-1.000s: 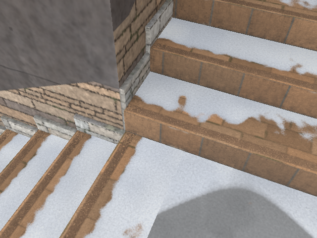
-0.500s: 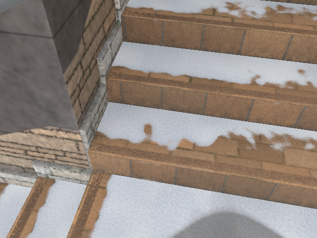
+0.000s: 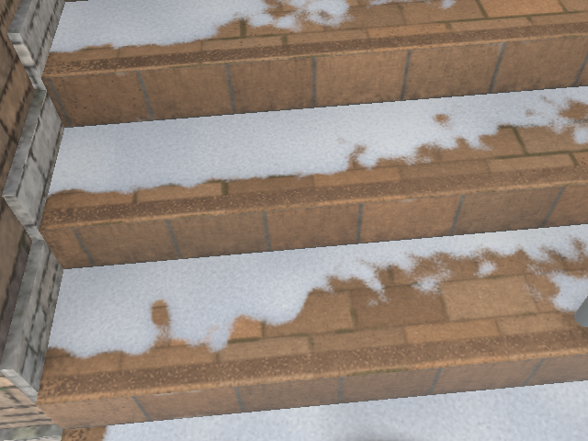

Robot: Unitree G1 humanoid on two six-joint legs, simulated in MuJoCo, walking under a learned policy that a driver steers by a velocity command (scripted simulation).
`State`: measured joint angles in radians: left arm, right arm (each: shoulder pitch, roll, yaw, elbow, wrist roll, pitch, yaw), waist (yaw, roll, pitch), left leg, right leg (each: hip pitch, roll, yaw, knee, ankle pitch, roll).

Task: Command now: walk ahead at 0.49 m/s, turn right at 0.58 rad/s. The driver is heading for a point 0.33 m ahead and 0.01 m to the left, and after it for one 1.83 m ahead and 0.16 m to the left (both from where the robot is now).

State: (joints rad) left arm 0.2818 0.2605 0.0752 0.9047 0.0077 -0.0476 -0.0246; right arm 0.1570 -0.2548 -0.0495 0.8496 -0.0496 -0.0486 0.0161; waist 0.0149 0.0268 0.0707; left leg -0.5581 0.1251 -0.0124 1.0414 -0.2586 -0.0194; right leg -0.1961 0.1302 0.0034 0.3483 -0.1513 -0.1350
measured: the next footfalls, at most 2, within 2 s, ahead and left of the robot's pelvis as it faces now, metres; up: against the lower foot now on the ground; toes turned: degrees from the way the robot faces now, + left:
left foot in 0.32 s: +0.35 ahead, +0.11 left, +0.00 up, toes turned -6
right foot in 0.68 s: +0.27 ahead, -0.08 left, +0.00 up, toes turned -7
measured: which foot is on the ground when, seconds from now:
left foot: up 0.00-0.30, down 0.32-1.00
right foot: down 0.00-0.32, up 0.34-0.66, down 0.68-1.00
